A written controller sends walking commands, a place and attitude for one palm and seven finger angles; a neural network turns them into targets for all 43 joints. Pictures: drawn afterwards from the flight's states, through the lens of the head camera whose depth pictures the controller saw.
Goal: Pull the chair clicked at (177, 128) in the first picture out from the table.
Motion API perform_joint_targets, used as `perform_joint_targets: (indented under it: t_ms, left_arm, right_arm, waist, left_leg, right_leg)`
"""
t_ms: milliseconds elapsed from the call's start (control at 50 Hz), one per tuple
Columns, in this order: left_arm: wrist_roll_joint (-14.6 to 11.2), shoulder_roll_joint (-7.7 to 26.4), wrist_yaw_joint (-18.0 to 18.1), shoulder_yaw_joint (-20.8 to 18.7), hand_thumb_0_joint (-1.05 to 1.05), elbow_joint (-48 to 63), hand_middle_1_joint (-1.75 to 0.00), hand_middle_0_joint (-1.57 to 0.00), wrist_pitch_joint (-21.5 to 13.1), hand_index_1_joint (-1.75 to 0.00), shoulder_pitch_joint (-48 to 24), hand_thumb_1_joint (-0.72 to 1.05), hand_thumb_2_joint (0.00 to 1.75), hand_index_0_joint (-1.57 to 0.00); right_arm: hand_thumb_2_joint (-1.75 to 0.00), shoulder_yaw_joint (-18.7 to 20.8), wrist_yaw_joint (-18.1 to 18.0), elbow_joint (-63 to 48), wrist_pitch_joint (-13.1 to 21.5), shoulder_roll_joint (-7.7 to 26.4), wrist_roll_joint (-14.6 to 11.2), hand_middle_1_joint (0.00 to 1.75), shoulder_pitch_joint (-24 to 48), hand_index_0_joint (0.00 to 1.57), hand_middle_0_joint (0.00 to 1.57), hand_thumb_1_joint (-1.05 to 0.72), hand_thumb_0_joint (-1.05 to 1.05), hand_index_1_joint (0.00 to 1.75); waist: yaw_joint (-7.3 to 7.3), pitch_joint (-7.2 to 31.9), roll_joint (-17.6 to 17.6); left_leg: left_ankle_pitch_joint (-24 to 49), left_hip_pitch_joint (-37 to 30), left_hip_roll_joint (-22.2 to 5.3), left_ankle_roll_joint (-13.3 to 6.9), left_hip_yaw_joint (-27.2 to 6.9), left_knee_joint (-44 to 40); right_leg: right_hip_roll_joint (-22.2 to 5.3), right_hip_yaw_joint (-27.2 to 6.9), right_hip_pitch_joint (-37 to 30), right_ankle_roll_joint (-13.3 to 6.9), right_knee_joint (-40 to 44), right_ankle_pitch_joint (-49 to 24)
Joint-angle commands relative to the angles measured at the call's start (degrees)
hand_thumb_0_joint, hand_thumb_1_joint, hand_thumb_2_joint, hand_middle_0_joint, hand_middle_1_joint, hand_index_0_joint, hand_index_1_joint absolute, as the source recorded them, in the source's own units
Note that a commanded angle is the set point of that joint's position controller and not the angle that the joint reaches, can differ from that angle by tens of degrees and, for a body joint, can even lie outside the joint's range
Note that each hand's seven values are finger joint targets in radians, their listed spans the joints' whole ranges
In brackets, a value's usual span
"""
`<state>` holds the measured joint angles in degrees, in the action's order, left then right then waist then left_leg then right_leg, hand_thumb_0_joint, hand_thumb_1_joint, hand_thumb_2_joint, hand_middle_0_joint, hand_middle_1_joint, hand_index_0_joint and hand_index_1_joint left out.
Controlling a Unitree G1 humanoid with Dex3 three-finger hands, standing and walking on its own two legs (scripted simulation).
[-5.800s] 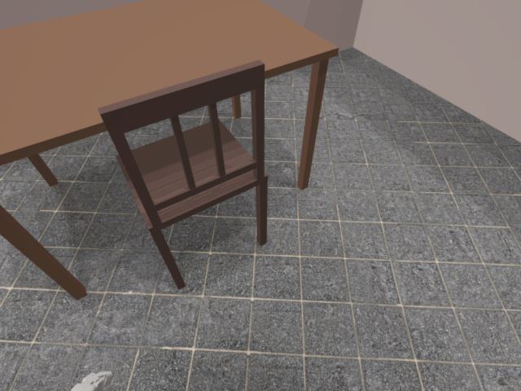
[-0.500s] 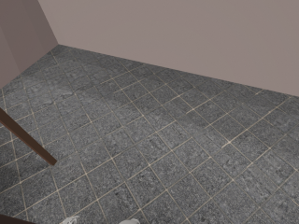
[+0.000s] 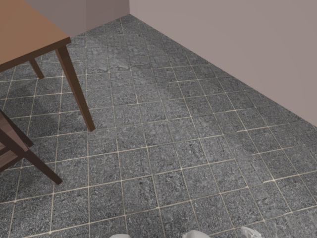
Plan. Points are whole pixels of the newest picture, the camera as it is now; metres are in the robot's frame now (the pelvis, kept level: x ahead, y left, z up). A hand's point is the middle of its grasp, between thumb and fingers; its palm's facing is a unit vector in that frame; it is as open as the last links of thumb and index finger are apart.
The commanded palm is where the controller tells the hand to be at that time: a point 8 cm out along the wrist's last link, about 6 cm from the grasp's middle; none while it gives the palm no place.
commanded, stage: turn to face it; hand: left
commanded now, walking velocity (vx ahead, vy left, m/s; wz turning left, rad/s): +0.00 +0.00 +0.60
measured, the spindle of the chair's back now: out of the picture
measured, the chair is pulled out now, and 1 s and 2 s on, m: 0.00 0.00 0.00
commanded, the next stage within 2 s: take the last steps up to it in 1.42 s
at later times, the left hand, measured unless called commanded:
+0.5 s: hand out of the picture +0.07 +0.19 -0.12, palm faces +0.28 -0.91 -0.30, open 7.3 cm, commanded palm none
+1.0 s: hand out of the picture -0.12 +0.24 -0.17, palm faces +0.60 -0.75 -0.27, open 7.4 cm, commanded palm none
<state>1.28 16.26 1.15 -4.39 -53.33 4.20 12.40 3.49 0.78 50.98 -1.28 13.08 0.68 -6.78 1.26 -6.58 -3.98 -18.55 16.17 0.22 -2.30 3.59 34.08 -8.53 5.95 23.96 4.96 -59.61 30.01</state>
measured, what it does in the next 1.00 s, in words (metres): steps on the spot, turning left: right foot, then left foot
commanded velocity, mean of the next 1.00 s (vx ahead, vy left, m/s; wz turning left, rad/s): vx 0.00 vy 0.00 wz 0.59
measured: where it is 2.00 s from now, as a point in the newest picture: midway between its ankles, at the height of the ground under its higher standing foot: outside the picture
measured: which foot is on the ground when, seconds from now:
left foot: down 0.00-0.38, up 0.40-0.80, down 0.82-1.00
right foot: up 0.00-0.36, down 0.38-0.82, up 0.84-1.00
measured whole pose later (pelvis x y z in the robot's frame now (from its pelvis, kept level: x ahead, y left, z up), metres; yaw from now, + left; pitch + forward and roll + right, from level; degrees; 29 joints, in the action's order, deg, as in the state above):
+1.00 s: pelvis -0.03 +0.02 +0.01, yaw +36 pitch +0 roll -1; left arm 1.2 16.4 0.7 -4.2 -53.2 4.2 12.2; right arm 2.6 0.0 50.9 -1.3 13.4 0.8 -7.9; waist 1.1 -5.6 -2.1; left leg -15.8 15.4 1.5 -3.2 1.2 30.9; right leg -7.0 3.1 27.1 4.9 -65.3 25.4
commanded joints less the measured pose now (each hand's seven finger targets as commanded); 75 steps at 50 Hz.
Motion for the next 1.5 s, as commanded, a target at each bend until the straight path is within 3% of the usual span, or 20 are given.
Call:
perform_joint_targets:
  t_ms: [0,180,320,340,360,380,480,700,760,780,800,820,840,960,1180,1300,1320,1360,1380,1480]
  left_arm:
    - [-0.42,3.93,-0.61,-1.06,0.0,5.9,-0.3,-0.2,-2.22,-0.3,-2.75,0.9,0.9,-0.2]
    - [-0.62,3.08,-0.03,-0.53,0.0,8.22,-0.3,-0.2,-2.29,-0.3,-7.47,0.9,0.9,-0.2]
    - [-1.3,3.5,0.61,-0.55,0.0,7.77,-0.3,-0.2,-3.8,-0.3,-0.85,0.9,0.9,-0.2]
    - [-0.9,6.2,0.83,-1.05,0.0,7.35,-0.3,-0.2,-4.47,-0.3,1.29,0.9,0.9,-0.2]
    - [0.01,11.68,1.3,-2.12,0.0,7.5,-0.3,-0.2,-4.71,-0.3,1.83,0.9,0.9,-0.2]
    - [-0.15,12.5,1.29,-2.0,0.0,7.97,-0.3,-0.2,-4.41,-0.3,1.93,0.9,0.9,-0.2]
    - [-0.35,5.25,0.89,0.05,0.0,9.1,-0.3,-0.2,-4.69,-0.3,-5.99,0.9,0.9,-0.2]
    - [0.65,9.77,0.66,-1.71,0.0,5.46,-0.3,-0.2,-3.83,-0.3,3.17,0.9,0.9,-0.2]
    - [0.01,10.14,0.37,-2.03,0.0,5.17,-0.3,-0.2,-3.33,-0.3,2.0,0.9,0.9,-0.2]
    - [-0.46,8.9,0.17,-1.82,0.0,5.44,-0.3,-0.2,-3.0,-0.3,1.98,0.9,0.9,-0.2]
    - [-0.98,5.0,-0.31,-1.18,0.0,7.63,-0.3,-0.2,-2.79,-0.3,1.44,0.9,0.9,-0.2]
    - [-0.6,3.01,-0.06,-0.06,0.0,9.62,-0.3,-0.2,-2.36,-0.3,-2.0,0.9,0.9,-0.2]
    - [-0.4,4.3,0.08,-0.32,0.0,9.69,-0.3,-0.2,-2.03,-0.3,-2.91,0.9,0.9,-0.2]
    - [-0.37,4.07,-0.6,-0.73,0.0,5.06,-0.3,-0.2,-2.03,-0.3,-1.08,0.9,0.9,-0.2]
    - [-0.7,2.44,0.29,0.18,0.0,7.24,-0.3,-0.2,-2.28,-0.3,-6.07,0.9,0.9,-0.2]
    - [-1.11,1.76,0.82,0.25,0.0,5.65,-0.3,-0.2,-3.49,-0.3,0.28,0.9,0.9,-0.2]
    - [-0.91,3.15,1.01,-0.04,0.0,5.17,-0.3,-0.2,-4.11,-0.3,2.09,0.9,0.9,-0.2]
    - [0.07,10.47,1.19,-1.07,0.0,5.57,-0.3,-0.2,-4.59,-0.3,3.22,0.9,0.9,-0.2]
    - [-0.23,9.2,1.28,-0.83,0.0,6.11,-0.3,-0.2,-4.25,-0.3,1.69,0.9,0.9,-0.2]
    - [-0.37,3.68,1.03,0.17,0.0,6.26,-0.3,-0.2,-4.75,-0.3,-3.93,0.9,0.9,-0.2]
  right_arm:
    - [-0.9,2.72,-1.62,-2.54,0.75,11.82,0.41,0.3,-2.38,0.2,0.2,-0.9,0.0,0.3]
    - [-0.9,3.26,-1.44,-1.64,0.46,12.05,0.67,0.3,-6.38,0.2,0.2,-0.9,0.0,0.3]
    - [-0.9,3.55,-1.14,-2.76,-0.1,11.15,0.22,0.3,-2.98,0.2,0.2,-0.9,0.0,0.3]
    - [-0.9,3.36,-0.83,-2.94,0.02,9.01,-0.3,0.3,-3.47,0.2,0.2,-0.9,0.0,0.3]
    - [-0.9,2.75,-0.65,-4.05,0.09,4.89,-0.62,0.3,-4.94,0.2,0.2,-0.9,0.0,0.3]
    - [-0.9,3.52,-0.84,-4.64,-0.33,7.68,-0.05,0.3,-4.44,0.2,0.2,-0.9,0.0,0.3]
    - [-0.9,3.44,0.91,-0.73,-2.22,6.43,0.52,0.3,-5.81,0.2,0.2,-0.9,0.0,0.3]
    - [-0.9,1.41,1.16,-3.37,-1.46,4.9,-0.09,0.3,2.34,0.2,0.2,-0.9,0.0,0.3]
    - [-0.9,1.67,0.88,-2.44,-0.61,6.72,0.05,0.3,-3.02,0.2,0.2,-0.9,0.0,0.3]
    - [-0.9,2.36,0.91,-1.63,-0.16,9.48,0.19,0.3,-6.62,0.2,0.2,-0.9,0.0,0.3]
    - [-0.9,4.11,0.44,-1.4,0.47,16.32,0.6,0.3,-10.2,0.2,0.2,-0.9,0.0,0.3]
    - [-0.9,4.68,-0.1,-0.24,0.21,19.54,-0.05,0.3,-13.77,0.2,0.2,-0.9,0.0,0.3]
    - [-0.9,4.15,-0.34,0.1,0.05,18.38,0.25,0.3,-13.63,0.2,0.2,-0.9,0.0,0.3]
    - [-0.9,1.87,-1.62,-2.6,0.93,11.58,0.32,0.3,-3.92,0.2,0.2,-0.9,0.0,0.3]
    - [-0.9,2.22,-1.74,-1.36,0.31,10.44,0.78,0.3,-7.49,0.2,0.2,-0.9,0.0,0.3]
    - [-0.9,1.98,-1.56,-1.23,0.04,8.89,0.41,0.3,-5.22,0.2,0.2,-0.9,0.0,0.3]
    - [-0.9,1.83,-1.35,-1.03,0.2,7.45,0.0,0.3,-5.54,0.2,0.2,-0.9,0.0,0.3]
    - [-0.9,1.67,-1.31,-2.65,0.01,4.31,-0.3,0.3,-5.93,0.2,0.2,-0.9,0.0,0.3]
    - [-0.9,2.29,-1.35,-2.07,-0.83,6.02,0.17,0.3,-5.51,0.2,0.2,-0.9,0.0,0.3]
    - [-0.9,2.31,-0.13,2.45,-2.27,4.67,0.5,0.3,-9.01,0.2,0.2,-0.9,0.0,0.3]
  waist:
    - [-2.41,9.19,14.04]
    - [-4.0,9.46,11.36]
    - [-0.1,12.06,10.95]
    - [0.85,13.54,4.26]
    - [0.94,13.9,-13.36]
    - [1.02,13.56,-10.27]
    - [-3.38,3.4,-5.22]
    - [1.68,7.14,-9.95]
    - [-1.17,10.76,-7.74]
    - [-3.36,13.01,-0.56]
    - [-5.78,14.71,18.34]
    - [-7.05,15.74,21.78]
    - [-6.57,14.68,15.25]
    - [-2.27,9.55,11.66]
    - [-3.75,8.94,11.8]
    - [-0.25,10.37,9.52]
    - [0.48,11.57,5.81]
    - [0.8,10.32,-11.68]
    - [0.24,8.21,-4.87]
    - [-3.08,3.3,-3.94]
  left_leg:
    - [37.53,-10.16,-13.56,-6.07,-14.29,-12.08]
    - [31.92,-10.91,-12.89,-8.18,-23.06,-12.6]
    - [28.91,-0.43,-7.66,-4.26,-25.93,-5.26]
    - [17.71,6.25,-4.1,-0.74,-22.76,-0.41]
    - [-8.89,17.76,4.5,4.27,-10.67,12.37]
    - [-17.16,17.4,3.64,5.05,-9.0,24.32]
    - [-2.62,17.24,-0.99,6.49,-6.18,38.65]
    - [-7.51,8.53,-1.38,6.24,2.02,11.15]
    - [3.1,-1.19,-0.39,5.04,3.53,-3.49]
    - [11.73,-10.38,-2.27,3.82,-0.15,-10.04]
    - [31.7,-20.8,-17.19,-2.82,-20.34,-12.13]
    - [49.39,-20.84,-24.39,-8.99,-26.72,-11.71]
    - [44.19,-17.98,-24.37,-10.86,-22.41,-10.8]
    - [34.99,-10.41,-12.05,-6.02,-15.35,-13.42]
    - [32.05,-10.85,-12.46,-9.08,-24.39,-13.1]
    - [27.46,-0.71,-8.47,-5.73,-24.53,-8.47]
    - [20.57,2.78,-5.68,-2.91,-22.45,-4.89]
    - [-14.42,14.76,5.14,3.63,-8.35,15.9]
    - [-14.41,12.89,3.03,3.6,-10.37,24.26]
    - [-1.61,12.88,0.36,4.49,-7.71,34.87]
  right_leg:
    - [0.94,-5.1,7.86,0.81,-7.1,-5.77]
    - [4.3,-6.39,5.01,1.14,6.86,-4.8]
    - [6.87,-5.5,-15.71,-0.43,33.55,-16.9]
    - [0.94,-10.19,-24.49,-1.69,40.59,-21.72]
    - [-15.35,-25.08,-31.2,-7.81,42.95,-28.6]
    - [-22.24,-27.41,-24.09,-13.67,42.19,-34.87]
    - [-9.69,-7.74,-12.38,-9.85,42.0,-28.61]
    - [-13.2,-0.21,-20.39,-11.21,34.97,-41.65]
    - [-11.82,4.3,-18.93,-7.2,26.57,-40.5]
    - [-10.33,5.11,-12.78,-4.8,17.67,-34.74]
    - [-2.07,6.4,4.85,-0.07,4.32,-4.98]
    - [0.75,0.14,10.56,0.7,-3.5,10.66]
    - [-0.46,-2.89,9.64,-0.35,-7.33,7.84]
    - [1.64,-5.16,7.33,0.49,-6.65,-7.72]
    - [4.95,-6.39,2.98,0.12,9.3,-4.14]
    - [7.23,-5.28,-14.98,-1.61,31.18,-15.94]
    - [4.31,-7.82,-21.25,-2.12,38.69,-21.13]
    - [-18.39,-27.93,-22.45,-13.06,43.22,-33.99]
    - [-18.41,-24.28,-16.39,-15.74,43.42,-33.82]
    - [-7.36,-11.05,-10.25,-11.8,45.21,-21.18]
